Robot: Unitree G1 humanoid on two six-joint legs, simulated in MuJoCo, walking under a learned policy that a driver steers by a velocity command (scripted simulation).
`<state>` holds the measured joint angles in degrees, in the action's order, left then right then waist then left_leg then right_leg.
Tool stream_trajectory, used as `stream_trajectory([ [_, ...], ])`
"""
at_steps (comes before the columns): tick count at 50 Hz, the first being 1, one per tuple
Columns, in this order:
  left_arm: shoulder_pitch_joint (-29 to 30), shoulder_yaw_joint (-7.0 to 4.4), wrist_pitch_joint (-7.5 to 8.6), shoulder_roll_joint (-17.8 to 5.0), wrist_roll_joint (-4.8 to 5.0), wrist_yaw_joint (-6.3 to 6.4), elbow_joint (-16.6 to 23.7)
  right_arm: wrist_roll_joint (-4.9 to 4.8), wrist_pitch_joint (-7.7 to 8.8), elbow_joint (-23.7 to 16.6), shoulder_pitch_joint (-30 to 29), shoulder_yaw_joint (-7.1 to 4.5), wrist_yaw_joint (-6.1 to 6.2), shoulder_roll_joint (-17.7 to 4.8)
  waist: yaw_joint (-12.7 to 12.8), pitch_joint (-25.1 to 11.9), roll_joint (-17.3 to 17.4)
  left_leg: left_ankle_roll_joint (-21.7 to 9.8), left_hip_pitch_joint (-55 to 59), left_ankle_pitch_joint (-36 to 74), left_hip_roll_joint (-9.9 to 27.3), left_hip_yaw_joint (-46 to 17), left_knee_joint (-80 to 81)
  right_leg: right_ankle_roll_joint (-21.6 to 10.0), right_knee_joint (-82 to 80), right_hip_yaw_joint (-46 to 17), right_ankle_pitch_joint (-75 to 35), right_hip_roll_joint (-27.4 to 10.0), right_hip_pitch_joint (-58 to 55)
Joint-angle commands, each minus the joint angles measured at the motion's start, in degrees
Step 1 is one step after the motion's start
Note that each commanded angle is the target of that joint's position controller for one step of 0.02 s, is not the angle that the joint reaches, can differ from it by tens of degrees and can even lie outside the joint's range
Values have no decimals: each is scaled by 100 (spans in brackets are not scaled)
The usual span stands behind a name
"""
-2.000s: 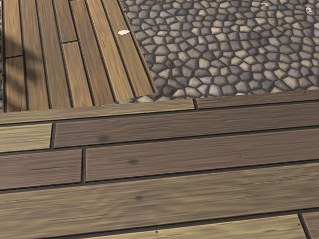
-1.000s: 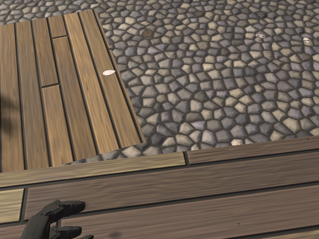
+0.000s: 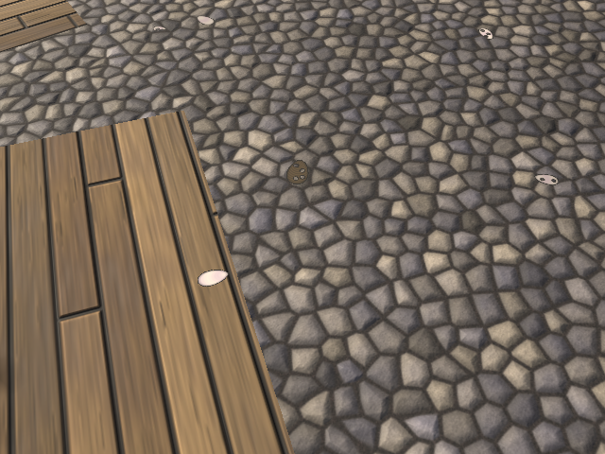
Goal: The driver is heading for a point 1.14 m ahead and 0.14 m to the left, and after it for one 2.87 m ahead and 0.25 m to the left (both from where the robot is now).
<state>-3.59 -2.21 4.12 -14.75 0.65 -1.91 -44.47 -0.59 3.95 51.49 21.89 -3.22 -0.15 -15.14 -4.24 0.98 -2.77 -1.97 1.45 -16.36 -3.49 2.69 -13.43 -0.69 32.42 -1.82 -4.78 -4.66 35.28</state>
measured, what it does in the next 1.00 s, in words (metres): goes down, turning left: right foot, then left foot 0.12 m lower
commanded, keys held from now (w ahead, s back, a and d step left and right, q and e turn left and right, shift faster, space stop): w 0.32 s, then w+q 0.44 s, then w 0.16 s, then w+e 0.08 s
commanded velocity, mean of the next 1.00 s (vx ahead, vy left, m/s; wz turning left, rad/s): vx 0.50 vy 0.00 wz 0.21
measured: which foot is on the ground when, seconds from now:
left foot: down 0.00-0.08, up 0.10-0.72, down 0.74-1.00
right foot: up 0.00-0.06, down 0.08-0.76, up 0.78-1.00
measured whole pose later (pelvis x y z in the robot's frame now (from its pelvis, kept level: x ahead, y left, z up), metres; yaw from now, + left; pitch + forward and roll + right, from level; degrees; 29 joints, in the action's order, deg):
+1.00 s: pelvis +0.58 +0.09 -0.12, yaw +16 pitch +2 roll +2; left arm -11.1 -2.5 5.1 -14.8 0.1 1.1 -46.2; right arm 0.1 3.7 50.8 14.6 -2.7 -0.8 -12.5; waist -0.5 2.4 -2.3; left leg -5.0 -12.2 -13.7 -7.0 -0.8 -23.9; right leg 3.6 56.9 -2.9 12.3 -8.4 39.0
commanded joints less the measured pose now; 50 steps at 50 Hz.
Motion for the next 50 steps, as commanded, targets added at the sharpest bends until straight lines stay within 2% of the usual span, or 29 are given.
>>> stream_trajectory([
  [1, 333, -137, 113, -560, 32, -88, 501, -43, -49, -102, 87, -256, 54, -981, 237, 250, 682, -833, 27, 2470, 1810, -751, -43, -198, -159, 26, 637, 70, -172],
  [3, -454, -271, 153, -807, 2, -88, 293, -44, -126, -104, -144, -277, 103, -1082, 692, -145, 726, -676, 43, 3660, 1656, -598, -926, -423, -355, 285, 836, 311, -1260],
  [4, -1415, -417, 160, -1119, -26, -39, 11, 7, -150, -141, -99, -202, 120, -904, 1044, -826, 472, -498, -407, 3454, 1304, -373, -2122, -639, -320, 126, 640, 178, -2669],
  [5, -1984, -532, 147, -1635, -97, -13, -40, 105, -88, -236, 597, -19, 89, -344, 900, -1751, -623, -163, -2266, 1511, 619, -118, -4218, -1431, -333, -1859, 1066, -1140, -4849],
  [6, -2232, -482, 126, -1449, 12, -53, -113, 84, 23, -147, 804, 59, 45, -132, 911, -2136, -1445, -19, -3673, -1716, -75, -629, -5463, -1892, -1271, -3833, 2353, -1608, -5608],
  [7, -2049, -343, 123, -1017, 49, -44, -108, -98, 110, -245, 259, -130, 8, -821, 1004, -1527, -931, -119, -4274, -1577, 257, -1031, -6007, -1624, -1503, -3473, 2804, -1493, -5182],
  [8, -1566, -294, 118, -899, 11, -30, 1, -179, 139, -386, -196, -186, 18, -1003, 892, -875, -560, -163, -4349, -1023, 533, -856, -5999, -1437, -1609, -2741, 2319, -1373, -4369],
  [9, -1198, -254, 116, -789, -37, -37, 62, -103, 121, -406, -411, -192, 55, -955, 744, -508, -184, -128, -4150, -573, 763, -759, -5788, -1375, -1745, -2185, 1636, -1203, -3616],
  [10, -980, -226, 140, -659, -84, -49, 83, -30, 81, -409, -420, -206, 67, -835, 571, -319, -166, -108, -3861, -224, 976, -799, -5461, -1322, -1898, -1772, 1182, -1022, -3081],
  [11, -911, -200, 168, -531, -80, -65, 46, -47, 15, -370, -313, -213, 65, -723, 426, -310, -154, -101, -3555, -18, 1116, -850, -5190, -1299, -2065, -1540, 1162, -893, -2792],
  [13, -921, -224, 187, -595, 9, -39, -12, -55, -94, -363, -267, -199, 60, -526, 334, -206, -163, -50, -3529, 167, 1216, -804, -4726, -1388, -2397, -1342, 1118, -823, -2605],
  [16, -1184, -309, 174, -844, -33, 65, -187, 45, -112, -563, -793, -179, 63, -451, 428, -68, 48, 145, -3949, 884, 1251, -725, -3963, -1466, -2565, -960, 467, -807, -2733],
  [17, -1322, -350, 196, -950, -107, 91, -236, 38, -87, -491, -730, -192, 19, -447, 443, -210, 128, 161, -4059, 1435, 1272, -759, -4052, -1457, -2453, -802, 202, -851, -2954],
  [20, -1621, -316, 240, -812, -62, 207, -423, -95, 21, -580, -1141, -264, -74, -547, 555, 21, -16, 91, -4718, 2379, 1224, -1017, -3442, -1170, -2337, -426, 491, -778, -3357],
  [21, -1619, -311, 232, -813, -4, 277, -484, -62, 57, -662, -1339, -256, -82, -504, 540, 229, 33, 87, -4508, 2878, 1094, -963, -2859, -1025, -2324, -47, 691, -576, -3069],
  [24, -1779, -310, 236, -812, -25, 395, -587, -11, 111, -774, -1791, -186, -155, -338, 733, 279, 18, 48, -4068, 3787, 910, -806, -2305, -935, -1992, 280, 1106, -638, -2888],
  [33, -2226, -291, -24, -725, 5, 472, -658, -89, -10, -1099, -2653, 16, -613, -93, 1137, 756, 172, -144, -4270, 3578, 831, -598, -1161, -568, -19, 565, 901, -1126, -3689],
  [35, -2216, -294, -59, -892, 6, 439, -612, -21, -14, -869, -2056, -68, -601, -289, 871, 374, 210, -250, -3162, 3227, 605, -244, -1019, -477, 924, 706, -459, -1047, -3626],
  [37, -2079, -317, -41, -1052, 59, 344, -663, 7, -30, -316, -322, -353, -429, -812, -97, -470, 303, -593, -598, 3177, 243, 182, -944, -256, 3382, 983, -1262, -675, -2678],
  [38, -2367, -278, 75, -603, -60, 294, -715, -4, -75, -184, -3, -426, -330, -1107, -92, -777, 1462, -1048, 1319, 5128, 971, -728, -1774, 165, 5932, 1079, 2907, 2, -585],
  [39, -3181, -72, 288, -362, -135, 170, -497, 63, -26, -230, 270, -327, -309, -1441, 240, -2203, 2067, -1984, 3417, 7528, 2055, -2379, -3277, 342, 7566, 48, 5103, 227, 1089],
  [40, -2567, -89, 416, -845, 220, 77, -211, -39, -110, -89, 1387, -410, -343, -1336, -583, -3385, 1463, -2710, 3961, 4602, 2659, -3560, -2152, 353, 7388, -575, 4778, 407, 1429],
  [41, -1842, -97, 463, -813, 436, 106, 108, -49, -160, -78, 1059, -450, -237, -1482, -358, -2695, 930, -2290, 3312, 1833, 2450, -3765, -1211, 214, 6438, -460, 4029, 28, 1965],
  [42, -1112, -114, 364, -893, 256, 286, 153, -49, -159, -380, -34, -297, -182, -939, -170, -1628, 135, -1796, 1951, 1119, 2141, -3439, -603, 160, 5954, -83, 3430, -147, 1855],
  [43, -1325, -156, 321, -938, 248, 335, 92, 65, -44, -640, -723, -224, -121, -952, 223, -1281, 281, -1949, 616, 1486, 2475, -3629, -561, 180, 5387, -397, 2499, -317, 1380],
  [44, -1517, -184, 195, -898, 66, 379, -51, 89, 32, -726, -1148, -195, -138, -802, 476, -761, 124, -1895, -613, 2303, 2264, -3287, -429, 302, 4777, -435, 2358, -470, 714],
  [45, -1658, -200, 130, -718, -60, 369, -98, 62, 42, -660, -1224, -171, -131, -687, 649, -482, 384, -1767, -1312, 2534, 1864, -2629, -361, 417, 4085, -468, 2320, -559, 181],
  [47, -1473, -164, 115, -492, -89, 354, -60, 55, 95, -564, -1172, -171, -69, -697, 655, -209, 539, -1600, -1771, 3149, 1579, -1921, -198, 538, 3023, -266, 2124, -579, -28],
  [50, -939, -91, 132, -290, -75, 262, 51, 59, 108, -421, -894, -191, 53, -758, 402, -249, 632, -1294, -1527, 3501, 1293, -1078, -28, 368, 1470, -56, 760, -399, -265],
])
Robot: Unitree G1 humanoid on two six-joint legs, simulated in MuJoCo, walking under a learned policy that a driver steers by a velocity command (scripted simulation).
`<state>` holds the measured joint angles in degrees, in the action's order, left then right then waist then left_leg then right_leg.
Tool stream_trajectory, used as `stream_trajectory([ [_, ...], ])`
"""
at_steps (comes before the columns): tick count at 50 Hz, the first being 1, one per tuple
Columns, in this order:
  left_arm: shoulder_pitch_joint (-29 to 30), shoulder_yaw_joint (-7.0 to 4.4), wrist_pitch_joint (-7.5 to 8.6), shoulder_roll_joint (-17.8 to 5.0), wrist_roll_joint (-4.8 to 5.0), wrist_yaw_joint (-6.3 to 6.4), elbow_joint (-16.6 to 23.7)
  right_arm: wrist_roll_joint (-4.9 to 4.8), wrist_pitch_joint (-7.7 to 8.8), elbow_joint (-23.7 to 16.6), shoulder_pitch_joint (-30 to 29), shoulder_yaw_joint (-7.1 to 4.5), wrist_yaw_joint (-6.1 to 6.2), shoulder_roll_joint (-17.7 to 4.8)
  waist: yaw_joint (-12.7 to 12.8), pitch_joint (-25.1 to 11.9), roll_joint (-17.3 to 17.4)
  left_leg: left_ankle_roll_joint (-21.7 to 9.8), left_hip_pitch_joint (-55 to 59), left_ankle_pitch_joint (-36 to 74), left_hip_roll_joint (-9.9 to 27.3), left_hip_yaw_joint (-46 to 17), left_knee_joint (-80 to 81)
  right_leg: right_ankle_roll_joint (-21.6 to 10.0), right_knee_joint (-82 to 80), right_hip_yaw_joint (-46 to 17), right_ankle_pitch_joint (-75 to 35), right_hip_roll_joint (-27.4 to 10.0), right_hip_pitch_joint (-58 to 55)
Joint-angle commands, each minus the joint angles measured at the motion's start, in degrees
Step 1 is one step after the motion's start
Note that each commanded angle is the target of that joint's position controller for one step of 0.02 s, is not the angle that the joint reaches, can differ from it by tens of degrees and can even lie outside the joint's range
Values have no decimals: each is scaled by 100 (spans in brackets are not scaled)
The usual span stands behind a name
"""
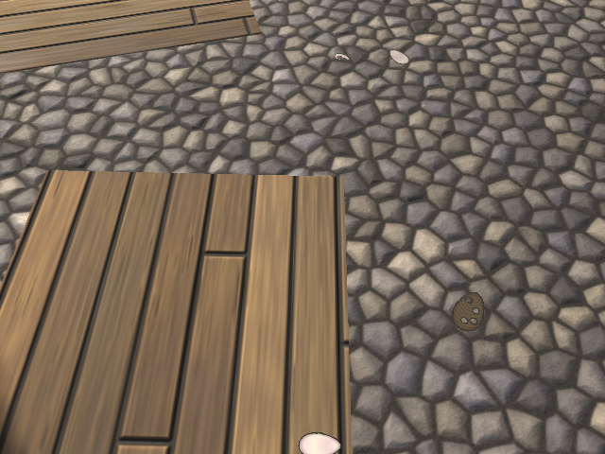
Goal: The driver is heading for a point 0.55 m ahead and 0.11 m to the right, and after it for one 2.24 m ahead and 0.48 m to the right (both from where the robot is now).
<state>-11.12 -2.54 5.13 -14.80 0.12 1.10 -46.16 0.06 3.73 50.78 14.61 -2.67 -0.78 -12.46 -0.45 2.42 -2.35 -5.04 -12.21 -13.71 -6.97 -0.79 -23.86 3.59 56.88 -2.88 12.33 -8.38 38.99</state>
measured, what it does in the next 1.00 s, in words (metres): walks ahead, turning right: right foot, then left foot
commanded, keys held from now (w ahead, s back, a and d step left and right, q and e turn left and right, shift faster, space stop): w+e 0.36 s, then w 0.64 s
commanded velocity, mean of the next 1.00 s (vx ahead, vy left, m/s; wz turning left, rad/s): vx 0.50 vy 0.00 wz -0.20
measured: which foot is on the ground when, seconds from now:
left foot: down 0.00-0.26, up 0.28-0.76, down 0.78-1.00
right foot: up 0.00-0.22, down 0.24-0.80, up 0.82-1.00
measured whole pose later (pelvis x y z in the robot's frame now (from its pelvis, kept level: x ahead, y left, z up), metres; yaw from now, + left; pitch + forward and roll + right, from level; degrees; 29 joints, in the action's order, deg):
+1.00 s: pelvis +0.59 -0.09 +0.01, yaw -16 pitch +1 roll +1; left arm -13.7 -3.2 3.8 -16.9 0.4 0.2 -45.0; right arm 0.2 5.3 50.0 16.0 -2.4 -1.5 -14.6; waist -1.7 0.9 -2.4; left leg -3.8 -10.1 -9.1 -3.9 1.6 -17.7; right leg -0.3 58.5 -2.3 15.1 -5.4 34.2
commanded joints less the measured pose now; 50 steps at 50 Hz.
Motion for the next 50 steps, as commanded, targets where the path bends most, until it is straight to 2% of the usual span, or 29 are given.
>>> stream_trajectory([
  [1, -34, -53, 38, -284, 13, -74, 234, -8, 121, -304, -97, -248, 128, -1037, -52, -370, 536, -885, -8, 3107, 1605, -575, 1081, -147, -1383, 107, -1398, 69, -686],
  [4, 446, -71, 34, -334, 119, -176, 369, -37, 85, -115, 105, -244, 125, -1019, -248, -175, 494, -678, 552, 2545, 1714, -331, 1218, -395, -2017, 180, -1944, 272, -600],
  [8, 835, -110, -3, -412, 110, -311, 628, -32, -21, 31, 204, -297, 136, -1135, -262, 95, 467, -489, 1434, 2757, 2043, -153, 935, -735, -2209, 166, -1168, 478, -173],
  [10, 446, -191, -43, -569, 69, -352, 613, -58, -69, -31, -34, -330, 174, -1257, 37, -193, 599, -329, 1574, 4292, 2009, 92, 230, -922, -2186, 468, -589, 762, -816],
  [11, -212, -301, -67, -738, 39, -354, 468, -62, -113, -85, -203, -329, 197, -1284, 426, -553, 537, -200, 1394, 5018, 1843, 311, -646, -1060, -2303, 674, -601, 1003, -1732],
  [12, -1131, -465, -90, -1071, 41, -319, 251, -22, -132, -171, -241, -283, 238, -1196, 819, -1022, 228, 11, 606, 4504, 1547, 529, -2059, -1287, -2411, 212, -943, 900, -3136],
  [13, -1583, -622, -88, -1732, 73, -278, 226, 99, -11, -339, 382, -103, 162, -690, 568, -1706, -1092, 419, -1599, 1427, 598, 631, -4412, -2271, -2839, -2452, -257, -463, -5195],
  [14, -1705, -504, -71, -1395, 113, -308, 241, 96, 165, -302, 266, -58, 55, -716, 634, -2172, -1238, 409, -2796, -1785, 131, -330, -5169, -2610, -3871, -4448, 709, -944, -5981],
  [15, -1408, -419, -59, -1135, 58, -286, 318, -121, 309, -425, -166, -148, -33, -1075, 676, -1488, -840, 265, -3381, -1517, 509, -639, -5365, -2300, -4038, -3989, 1267, -886, -5567],
  [16, -1002, -387, -60, -1027, 12, -264, 452, -182, 376, -535, -566, -139, -37, -1104, 583, -925, -248, 183, -3332, -1044, 775, -559, -4977, -2111, -4115, -3351, 1102, -693, -4747],
  [17, -641, -350, -68, -939, 3, -261, 538, -87, 388, -559, -727, -149, -2, -1064, 371, -516, 234, 206, -3054, -744, 971, -495, -4431, -2017, -4224, -2838, 553, -525, -3863],
  [18, -411, -305, -57, -833, -22, -250, 629, 13, 339, -526, -678, -200, 44, -1103, 161, -443, 207, 251, -2602, -537, 1141, -506, -3969, -1927, -4318, -2466, -5, -338, -3330],
  [19, -280, -276, -63, -758, -32, -236, 684, 51, 272, -481, -546, -204, 59, -1067, 30, -469, 57, 321, -2284, -395, 1214, -472, -3735, -1889, -4427, -2194, -367, -221, -3035],
  [21, -330, -271, -21, -775, 2, -199, 664, 80, 182, -420, -414, -191, 89, -942, -12, -486, -85, 496, -2124, -45, 1235, -319, -3293, -1892, -4536, -1702, -1106, -98, -2773],
  [24, -661, -301, -2, -917, 46, -113, 491, 83, 138, -608, -934, -151, 126, -804, 172, -317, -75, 720, -2352, 986, 1225, -264, -2290, -1769, -4653, -1241, -1495, 14, -2762],
  [28, -930, -285, -32, -917, 72, -66, 286, 29, 193, -792, -1513, -99, 68, -677, 432, -161, -195, 729, -1990, 2215, 1037, -160, -1046, -1498, -4657, -883, -1090, 214, -2734],
  [33, -1340, -283, -93, -903, 83, -54, -30, -35, 317, -1083, -2124, -56, -50, -729, 662, 107, -189, 522, -2433, 1867, 945, -131, -383, -1526, -4330, -1176, -1469, -189, -3777],
  [36, -1373, -318, -194, -1000, 73, -8, -112, -42, 389, -1108, -1927, -81, -122, -858, 489, -35, -308, 285, -2156, 1162, 814, -14, -182, -1425, -3870, -1287, -2573, -398, -4334],
  [37, -1267, -328, -221, -1049, 73, -2, -87, -37, 406, -1015, -1539, -136, -118, -975, 267, -263, -391, 160, -1566, 1021, 664, 129, -103, -1350, -3504, -1198, -3538, -317, -4354],
  [38, -1134, -288, -239, -988, 56, -8, -43, -27, 415, -797, -780, -237, -97, -1168, -131, -772, -370, -34, -440, 1259, 629, 185, -28, -1215, -2757, -970, -4253, -57, -4151],
  [39, -948, -201, -225, -837, -16, -22, 111, 52, 412, -599, 286, -320, -67, -1464, -619, -1589, -143, -435, 1290, 1506, 1373, -568, -365, -1040, -1395, -768, -3530, 219, -3193],
  [40, -1698, -44, -116, -323, 10, -86, 107, 57, 332, -431, 1042, -473, -44, -1935, -529, -2480, 1278, -1377, 3675, 829, 2682, -2845, -312, -546, 827, -285, -709, 1173, -890],
  [41, -1627, -56, -30, -525, 80, -98, 71, -88, 282, -305, 1122, -350, -72, -1464, -606, -2487, 1582, -1455, 3791, -66, 2987, -4009, 434, -544, 1526, -629, 2041, 1267, 73],
  [42, -1050, -170, 26, -961, 196, -125, 219, -128, 256, -399, 665, -256, -50, -1189, -601, -1467, 1106, -1146, 2965, -652, 2766, -3347, 620, -597, 1795, -653, 1718, 875, 524],
  [43, -629, -170, 43, -967, 196, -124, 329, -67, 221, -518, 188, -201, -39, -1058, -456, -869, 678, -949, 2062, -476, 2524, -2667, 811, -614, 1558, -396, 1193, 564, 465],
  [44, -421, -182, 42, -902, 108, -117, 374, -10, 206, -557, -95, -146, -55, -924, -312, -397, 494, -896, 1304, -68, 2291, -2229, 1053, -575, 1164, -256, 867, 401, 345],
  [45, -472, -211, 10, -850, 45, -106, 360, 50, 225, -581, -241, -102, -64, -833, -127, -278, 600, -828, 844, 382, 2112, -1913, 1204, -552, 888, -249, 626, 237, 33],
  [47, -699, -172, -66, -596, 33, -97, 305, 28, 246, -536, -284, -104, -76, -856, 60, -268, 764, -863, 400, 996, 1934, -1460, 1442, -454, 553, -144, 453, 140, -307],
  [50, -289, -129, -89, -485, -11, -69, 473, -10, 261, -418, -141, -170, -25, -1103, 39, -151, 653, -916, 247, 1832, 1869, -942, 1628, -263, -261, -3, -231, 66, -101],
])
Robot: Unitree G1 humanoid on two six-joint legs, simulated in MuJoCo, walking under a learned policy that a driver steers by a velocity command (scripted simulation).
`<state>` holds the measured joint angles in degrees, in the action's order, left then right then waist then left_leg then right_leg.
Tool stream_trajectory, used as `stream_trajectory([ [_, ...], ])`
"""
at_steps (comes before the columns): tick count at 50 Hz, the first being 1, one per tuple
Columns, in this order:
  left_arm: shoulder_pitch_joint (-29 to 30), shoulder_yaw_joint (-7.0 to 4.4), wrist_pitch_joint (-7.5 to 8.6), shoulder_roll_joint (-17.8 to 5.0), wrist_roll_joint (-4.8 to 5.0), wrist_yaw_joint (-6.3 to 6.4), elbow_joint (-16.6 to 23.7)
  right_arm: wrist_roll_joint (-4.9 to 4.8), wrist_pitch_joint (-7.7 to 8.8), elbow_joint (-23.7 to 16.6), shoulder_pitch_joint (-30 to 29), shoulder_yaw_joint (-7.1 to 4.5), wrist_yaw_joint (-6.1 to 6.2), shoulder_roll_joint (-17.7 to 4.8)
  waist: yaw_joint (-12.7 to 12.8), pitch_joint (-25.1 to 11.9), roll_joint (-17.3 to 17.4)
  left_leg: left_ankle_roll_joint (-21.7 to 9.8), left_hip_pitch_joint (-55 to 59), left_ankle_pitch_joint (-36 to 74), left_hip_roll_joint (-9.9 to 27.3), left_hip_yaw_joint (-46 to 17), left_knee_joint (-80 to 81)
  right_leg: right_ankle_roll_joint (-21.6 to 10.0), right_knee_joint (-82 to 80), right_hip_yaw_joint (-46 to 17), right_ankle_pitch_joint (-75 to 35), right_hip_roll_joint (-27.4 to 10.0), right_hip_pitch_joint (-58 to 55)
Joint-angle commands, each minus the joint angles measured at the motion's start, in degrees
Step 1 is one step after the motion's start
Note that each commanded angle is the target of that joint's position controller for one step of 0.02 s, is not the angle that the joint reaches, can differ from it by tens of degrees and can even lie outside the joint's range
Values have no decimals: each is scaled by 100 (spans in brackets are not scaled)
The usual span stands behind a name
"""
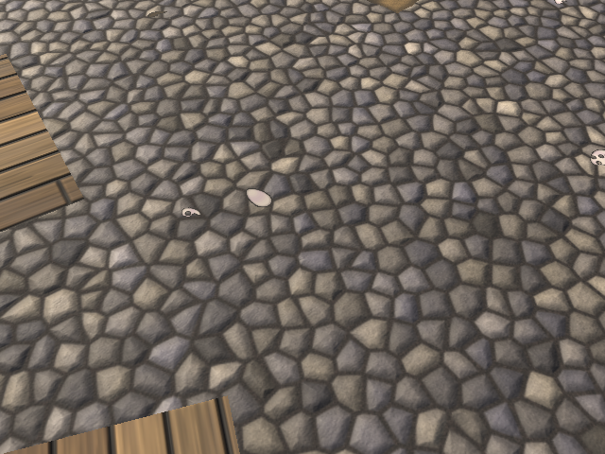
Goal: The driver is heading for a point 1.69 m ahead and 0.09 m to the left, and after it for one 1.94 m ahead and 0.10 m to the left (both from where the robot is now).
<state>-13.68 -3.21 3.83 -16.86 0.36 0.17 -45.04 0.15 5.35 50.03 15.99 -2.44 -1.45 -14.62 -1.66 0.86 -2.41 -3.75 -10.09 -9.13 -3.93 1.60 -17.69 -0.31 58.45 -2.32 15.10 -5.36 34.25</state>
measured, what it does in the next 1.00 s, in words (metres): walks ahead: right foot, then left foot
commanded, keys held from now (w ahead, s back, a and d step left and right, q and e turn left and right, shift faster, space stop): w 1.00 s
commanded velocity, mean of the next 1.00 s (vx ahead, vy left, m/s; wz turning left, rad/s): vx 0.50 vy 0.00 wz -0.01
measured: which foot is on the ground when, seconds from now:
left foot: down 0.00-0.28, up 0.30-0.78, down 0.80-1.00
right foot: up 0.00-0.26, down 0.28-0.82, up 0.84-1.00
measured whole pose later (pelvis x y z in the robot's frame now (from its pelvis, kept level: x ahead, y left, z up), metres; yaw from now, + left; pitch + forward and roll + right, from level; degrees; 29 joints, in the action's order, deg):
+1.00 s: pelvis +0.56 +0.01 +0.00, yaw +1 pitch +1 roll +0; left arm -13.5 -3.2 4.3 -17.1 1.0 0.1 -49.4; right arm 0.4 4.8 49.4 14.5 -2.8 -1.7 -14.9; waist -1.2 1.3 -2.2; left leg -3.9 -14.3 -8.8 -2.8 3.0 -21.6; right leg -1.5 62.6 -1.4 17.7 -5.0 29.8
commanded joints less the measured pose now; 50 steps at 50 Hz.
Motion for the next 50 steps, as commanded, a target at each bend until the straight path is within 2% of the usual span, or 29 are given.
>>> stream_trajectory([
  [1, 159, -43, 54, -242, -40, 14, 414, -33, 82, -308, -222, -202, 65, -923, 114, 23, 617, -984, 37, 1521, 1481, -997, 1021, 145, -823, -25, -882, -227, 352],
  [5, 1008, 34, 124, -92, 7, -73, 621, -110, 24, -119, 230, -209, 116, -1024, -198, 121, 559, -766, 89, 1400, 1275, -583, 1041, 117, -2269, 208, -2101, 47, -120],
  [8, 1450, 35, 153, -160, 57, -158, 804, -144, -62, 56, 561, -216, 126, -1055, -310, 238, 560, -735, 715, 1364, 1553, -717, 836, 10, -2705, 144, -2037, 125, 49],
  [10, 1566, 14, 177, -254, 52, -220, 901, -149, -137, 128, 630, -241, 151, -1106, -242, 243, 589, -651, 1171, 1628, 1762, -803, 571, -131, -2899, 101, -1618, 161, 110],
  [12, 1245, -51, 193, -421, 38, -243, 848, -140, -201, 140, 550, -275, 177, -1202, 13, 31, 698, -533, 1402, 2587, 1803, -782, 85, -291, -3025, 224, -1176, 322, -446],
  [13, 657, -144, 197, -583, 21, -227, 683, -136, -234, 120, 442, -267, 187, -1203, 365, -327, 686, -418, 1318, 3422, 1622, -607, -609, -434, -3171, 392, -1193, 487, -1312],
  [14, -263, -277, 191, -883, -13, -179, 428, -79, -244, 48, 432, -200, 199, -1055, 750, -994, 550, -249, 731, 3307, 1323, -390, -1757, -658, -2995, 234, -1444, 292, -2776],
  [15, -1049, -403, 169, -1446, -131, -133, 326, 7, -159, -131, 907, -25, 175, -538, 764, -1985, -454, 102, -1295, 1310, 654, -57, -3930, -1400, -2854, -1788, -1407, -1143, -5142],
  [16, -1306, -380, 123, -1342, -26, -162, 202, -14, -32, -15, 1221, 63, 120, -319, 727, -2564, -1323, 232, -2588, -2444, 47, -561, -5125, -1932, -3663, -3776, -507, -1795, -5929],
  [17, -1078, -248, 108, -918, 31, -147, 235, -171, 46, -99, 676, -97, 75, -936, 823, -1824, -786, 162, -3225, -2374, 406, -842, -5613, -1654, -3890, -3404, 172, -1576, -5446],
  [18, -611, -197, 102, -798, 34, -126, 304, -239, 93, -252, 180, -124, 65, -1028, 718, -1034, -496, 119, -3407, -1810, 692, -648, -5499, -1452, -4063, -2632, -16, -1377, -4564],
  [19, -249, -155, 99, -680, -11, -127, 347, -182, 94, -292, -68, -128, 90, -972, 563, -586, -165, 145, -3236, -1352, 902, -518, -5198, -1363, -4263, -2094, -456, -1149, -3753],
  [20, -11, -111, 117, -531, -67, -149, 374, -116, 47, -282, -81, -157, 108, -917, 365, -321, -150, 179, -2926, -1050, 1066, -525, -4893, -1293, -4474, -1685, -898, -950, -3126],
  [22, 138, -99, 179, -454, -77, -179, 341, -98, -84, -206, 180, -127, 122, -654, 107, -291, -279, 264, -2429, -776, 1176, -527, -4605, -1329, -4815, -1297, -1187, -795, -2550],
  [24, 96, -132, 235, -566, -47, -170, 242, -57, -163, -256, 60, -114, 150, -561, 42, -157, -231, 370, -2529, -436, 1214, -483, -4247, -1402, -5026, -954, -1498, -754, -2340],
  [27, -126, -168, 215, -689, -41, -97, 71, -10, -150, -439, -526, -102, 139, -521, 167, 22, -95, 477, -2812, 523, 1226, -460, -3235, -1328, -5158, -553, -1706, -647, -2424],
  [30, -350, -184, 176, -779, 2, -42, -82, -33, -91, -587, -1124, -49, 77, -403, 371, 147, -84, 471, -2524, 1365, 1042, -293, -2141, -1152, -5183, -171, -1644, -474, -2428],
  [35, -808, -230, 63, -892, 83, -9, -423, -99, -35, -878, -1818, -32, -45, -488, 568, 317, -89, 311, -2591, 1213, 881, -303, -1343, -1071, -4879, -254, -1577, -828, -3261],
  [38, -728, -273, -32, -982, 96, 30, -504, -92, 9, -877, -1573, -95, -99, -677, 327, 144, -209, 84, -2110, 579, 726, -188, -1106, -908, -4360, -304, -2446, -980, -3692],
  [39, -605, -270, -66, -992, 101, 42, -493, -76, 19, -746, -1097, -172, -86, -802, 34, -129, -219, -32, -1398, 516, 546, -3, -961, -797, -3799, -151, -3332, -826, -3665],
  [40, -627, -206, -91, -829, 63, 55, -478, -59, 18, -468, -208, -319, -40, -1080, -330, -715, -91, -206, -110, 615, 514, 23, -993, -634, -2733, 90, -3654, -503, -3316],
  [41, -753, -68, -85, -522, -88, 70, -335, -10, -8, -294, 793, -440, 18, -1532, -612, -1613, 687, -584, 1586, 807, 1631, -1273, -1147, -406, -852, 398, -2002, -103, -2175],
  [42, -1447, 96, 45, 98, -37, 7, -315, -25, -45, -176, 940, -492, -17, -1815, -193, -2134, 2208, -1461, 3178, -559, 2614, -3938, -358, -91, 847, 167, 1647, 936, 37],
  [43, -1033, -39, 160, -559, 82, -28, -374, -103, -40, -262, 822, -337, -27, -1232, -444, -1828, 1459, -1285, 2975, -1402, 2481, -4074, 8, -158, 1459, -492, 1850, 619, 679],
  [44, -494, -108, 235, -790, 204, -57, -209, -85, -26, -341, 410, -272, -6, -1031, -398, -1077, 1160, -1053, 2287, -1270, 2319, -3276, 111, -250, 1475, -373, 1312, 343, 1002],
  [45, -218, -97, 253, -729, 181, -25, -162, -36, -22, -422, 25, -243, -1, -953, -241, -687, 695, -952, 1541, -723, 2121, -2715, 241, -244, 1243, -214, 782, 55, 825],
  [46, -76, -124, 234, -686, 91, -1, -143, 6, -14, -454, -230, -204, -9, -795, -105, -377, 593, -929, 924, -189, 1941, -2292, 408, -207, 913, -178, 450, -108, 632],
  [47, -186, -133, 182, -608, 67, -4, -167, 67, 6, -462, -342, -165, -9, -686, 76, -346, 734, -900, 550, 174, 1819, -2011, 552, -189, 752, -224, 223, -238, 280],
  [50, -219, -100, 28, -355, 29, 17, -183, 7, 75, -360, -292, -191, 0, -759, 225, -200, 682, -1011, 128, 756, 1721, -1471, 922, -44, 241, -146, -73, -324, 132],
])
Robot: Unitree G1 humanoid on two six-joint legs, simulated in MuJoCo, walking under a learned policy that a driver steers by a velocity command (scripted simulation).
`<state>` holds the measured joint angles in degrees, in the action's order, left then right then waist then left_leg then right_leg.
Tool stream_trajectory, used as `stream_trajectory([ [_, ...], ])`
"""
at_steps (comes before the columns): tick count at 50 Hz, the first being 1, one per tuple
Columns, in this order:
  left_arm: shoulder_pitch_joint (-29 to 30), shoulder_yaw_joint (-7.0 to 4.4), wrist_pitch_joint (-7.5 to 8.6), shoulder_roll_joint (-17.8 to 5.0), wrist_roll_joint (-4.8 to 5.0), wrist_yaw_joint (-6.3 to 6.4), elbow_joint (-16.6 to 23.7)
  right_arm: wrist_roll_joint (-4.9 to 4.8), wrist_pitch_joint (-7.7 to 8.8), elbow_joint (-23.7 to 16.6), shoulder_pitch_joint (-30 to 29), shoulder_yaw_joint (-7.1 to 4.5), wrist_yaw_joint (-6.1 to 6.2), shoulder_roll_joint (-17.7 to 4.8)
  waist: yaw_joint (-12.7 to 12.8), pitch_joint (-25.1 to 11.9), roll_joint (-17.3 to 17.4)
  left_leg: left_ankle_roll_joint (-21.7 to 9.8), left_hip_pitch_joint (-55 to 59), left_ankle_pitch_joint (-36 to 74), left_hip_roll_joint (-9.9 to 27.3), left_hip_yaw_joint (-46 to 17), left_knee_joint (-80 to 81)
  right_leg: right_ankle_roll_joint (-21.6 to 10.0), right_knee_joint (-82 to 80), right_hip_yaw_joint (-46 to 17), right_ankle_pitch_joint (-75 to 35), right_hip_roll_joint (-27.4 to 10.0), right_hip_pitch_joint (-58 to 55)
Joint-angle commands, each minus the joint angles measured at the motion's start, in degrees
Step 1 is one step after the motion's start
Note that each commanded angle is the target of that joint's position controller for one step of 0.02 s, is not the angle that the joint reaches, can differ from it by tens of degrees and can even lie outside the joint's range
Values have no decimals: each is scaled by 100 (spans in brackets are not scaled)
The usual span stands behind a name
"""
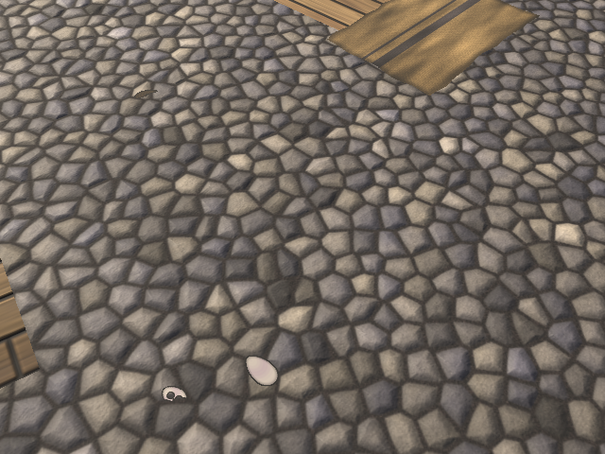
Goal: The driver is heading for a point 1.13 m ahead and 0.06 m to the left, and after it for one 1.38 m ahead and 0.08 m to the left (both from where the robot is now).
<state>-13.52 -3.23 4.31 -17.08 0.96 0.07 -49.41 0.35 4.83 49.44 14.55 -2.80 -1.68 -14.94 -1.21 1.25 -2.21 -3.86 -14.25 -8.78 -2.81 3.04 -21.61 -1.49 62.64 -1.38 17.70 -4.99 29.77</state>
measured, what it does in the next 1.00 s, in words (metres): walks ahead: right foot, then left foot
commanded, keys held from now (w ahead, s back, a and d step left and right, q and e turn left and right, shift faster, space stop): w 1.00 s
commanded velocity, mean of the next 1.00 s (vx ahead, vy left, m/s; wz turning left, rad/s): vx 0.50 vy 0.00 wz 0.00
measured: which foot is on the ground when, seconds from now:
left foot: down 0.00-0.36, up 0.38-0.88, down 0.90-1.00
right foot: up 0.00-0.32, down 0.34-0.92, up 0.94-1.00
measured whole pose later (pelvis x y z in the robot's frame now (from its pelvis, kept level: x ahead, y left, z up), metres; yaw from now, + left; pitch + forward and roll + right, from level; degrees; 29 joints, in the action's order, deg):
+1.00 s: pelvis +0.55 -0.01 -0.01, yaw +0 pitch +1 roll -1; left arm -18.2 -3.0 4.5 -16.0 1.6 -0.2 -55.7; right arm -0.3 4.8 48.6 6.4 -3.2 -1.7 -14.8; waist 1.1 2.2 -1.1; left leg -3.1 -22.8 -8.7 -0.6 2.9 -30.0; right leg -2.0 63.1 -1.6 25.3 -1.0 17.0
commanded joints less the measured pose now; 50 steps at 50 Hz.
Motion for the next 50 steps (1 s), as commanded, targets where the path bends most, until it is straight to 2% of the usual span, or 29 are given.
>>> stream_trajectory([
  [1, -52, -93, -41, -315, -57, 37, 320, -18, 132, -255, -82, -178, 48, -807, 160, -150, 594, -1027, 533, 875, 1610, -1493, 1396, 139, -444, -223, -561, -375, 741],
  [3, 306, -84, -40, -279, -85, 32, 426, -25, 107, -165, 74, -200, 104, -884, 78, -44, 507, -983, 626, 1073, 1548, -1236, 1482, 228, -1077, -197, -1168, -374, 958],
  [7, 1039, -14, 23, -120, -55, -47, 594, -81, 52, 3, 381, -202, 168, -945, -163, 122, 538, -763, 675, 1064, 1299, -703, 1532, 235, -2433, 30, -2245, -153, 670],
  [10, 1538, 16, 56, -122, -7, -128, 753, -117, -12, 193, 723, -217, 179, -988, -342, 260, 532, -751, 1076, 970, 1456, -690, 1418, 188, -2952, 93, -2322, -26, 657],
  [12, 1740, 15, 84, -174, 10, -195, 863, -135, -77, 289, 825, -237, 193, -1014, -344, 323, 563, -707, 1491, 1127, 1650, -745, 1228, 76, -3188, 48, -2058, 11, 754],
  [15, 1471, -50, 123, -379, 3, -257, 840, -155, -160, 329, 715, -290, 230, -1117, -72, 134, 701, -553, 1896, 2105, 1803, -768, 703, -159, -3404, 143, -1444, 175, 230],
  [16, 991, -128, 131, -512, -13, -246, 705, -161, -190, 307, 583, -295, 240, -1142, 225, -151, 736, -456, 1860, 3006, 1678, -632, 152, -277, -3524, 317, -1389, 354, -493],
  [17, 88, -271, 126, -771, -33, -204, 408, -134, -219, 277, 562, -245, 249, -1013, 614, -722, 621, -300, 1516, 3360, 1368, -409, -891, -447, -3529, 380, -1504, 430, -1774],
  [18, -938, -389, 107, -1192, -96, -146, 203, -5, -217, 130, 653, -129, 264, -764, 917, -1596, -65, -91, 328, 1790, 999, -143, -2696, -811, -3323, -797, -1690, -602, -3542],
  [19, -1161, -448, 73, -1506, -69, -179, 66, -21, -88, 122, 1368, 68, 196, -40, 513, -2206, -1590, 249, -1941, -2068, -86, -288, -4525, -1692, -4037, -3493, -334, -1716, -5268],
  [20, -1076, -288, 83, -936, -11, -186, 136, -140, 37, 173, 967, -64, 164, -661, 756, -1980, -938, 165, -2587, -2485, 174, -1023, -5170, -1515, -4465, -3805, 441, -1611, -5107],
  [21, -622, -220, 103, -751, -27, -166, 209, -278, 123, -11, 425, -143, 137, -924, 692, -1177, -673, 72, -2930, -1980, 450, -923, -5225, -1289, -4590, -3019, 273, -1454, -4390],
  [22, -204, -188, 112, -667, -69, -159, 289, -269, 150, -62, 143, -137, 169, -888, 526, -744, -220, 72, -2756, -1437, 745, -760, -4989, -1187, -4732, -2422, -306, -1254, -3598],
  [23, 59, -153, 124, -521, -113, -169, 313, -180, 136, -76, 9, -167, 195, -848, 381, -425, -91, 107, -2551, -1104, 914, -719, -4670, -1163, -4897, -1982, -851, -1080, -2947],
  [24, 181, -113, 150, -401, -172, -173, 311, -152, 78, -48, 121, -181, 196, -775, 195, -391, -232, 120, -2183, -879, 1058, -771, -4483, -1117, -5042, -1678, -1179, -938, -2557],
  [25, 208, -106, 167, -357, -165, -184, 286, -145, 12, -10, 224, -173, 198, -655, 108, -371, -272, 153, -1986, -784, 1093, -760, -4324, -1135, -5199, -1486, -1309, -856, -2351],
  [28, 67, -152, 211, -543, -115, -140, 146, -93, -114, -91, -9, -156, 219, -504, 56, -125, -160, 316, -2192, -361, 1173, -675, -3709, -1240, -5529, -1046, -1678, -823, -2076],
  [31, -163, -173, 166, -639, -103, -54, 8, -52, -104, -251, -544, -152, 202, -467, 183, 31, -76, 440, -2497, 572, 1157, -630, -2749, -1150, -5649, -669, -1873, -709, -2208],
  [35, -514, -175, 123, -704, -42, 3, -191, -86, -44, -436, -1302, -81, 128, -322, 443, 200, -85, 445, -2181, 1470, 915, -375, -1517, -976, -5682, -222, -1830, -528, -2278],
  [39, -883, -201, 16, -748, -3, 19, -443, -138, 3, -663, -1863, -49, 11, -358, 593, 363, -91, 326, -2328, 1246, 798, -375, -954, -957, -5400, -253, -1953, -832, -3002],
  [42, -813, -252, -74, -849, 20, 58, -505, -146, 52, -704, -1735, -94, -68, -535, 377, 239, -210, 103, -1990, 636, 676, -333, -723, -817, -4950, -309, -2725, -1048, -3459],
  [43, -697, -266, -101, -897, 23, 68, -486, -139, 63, -621, -1396, -153, -67, -655, 163, 30, -289, 6, -1446, 472, 519, -191, -664, -744, -4570, -240, -3565, -998, -3481],
  [44, -584, -245, -135, -845, 22, 74, -466, -118, 63, -389, -659, -267, -42, -834, -227, -403, -246, -136, -428, 530, 333, -17, -545, -615, -3736, -34, -4334, -761, -3324],
  [45, -604, -162, -145, -662, -37, 84, -389, -76, 54, -102, 364, -404, 11, -1156, -604, -1142, -3, -382, 1202, 665, 689, -388, -757, -436, -2400, 186, -3827, -453, -2528],
  [46, -1242, 33, -46, -41, -97, 27, -286, 2, 14, 37, 1050, -548, 47, -1737, -468, -2022, 1269, -1269, 3529, -107, 2157, -2847, -574, 1, -114, 464, -1545, 432, -184],
  [47, -1122, 36, 88, -113, -61, -3, -368, -85, -10, 72, 1123, -426, 29, -1344, -542, -2334, 1645, -1501, 3808, -823, 2523, -4412, 342, 31, 852, -269, 1516, 793, 745],
  [48, -638, -105, 191, -621, 113, -48, -227, -109, 3, 11, 686, -316, 33, -1068, -508, -1510, 1283, -1220, 3150, -1265, 2356, -3782, 478, -92, 1294, -498, 1340, 420, 1306],
  [49, -248, -107, 235, -655, 175, -45, -125, -80, 8, -109, 226, -264, 45, -894, -371, -922, 937, -1035, 2316, -1112, 2147, -3048, 610, -171, 1145, -326, 822, 104, 1345],
  [50, -54, -126, 225, -612, 112, -13, -101, -31, 20, -149, -134, -212, 28, -723, -208, -451, 644, -949, 1478, -716, 1927, -2486, 842, -157, 758, -215, 376, -115, 1161],
])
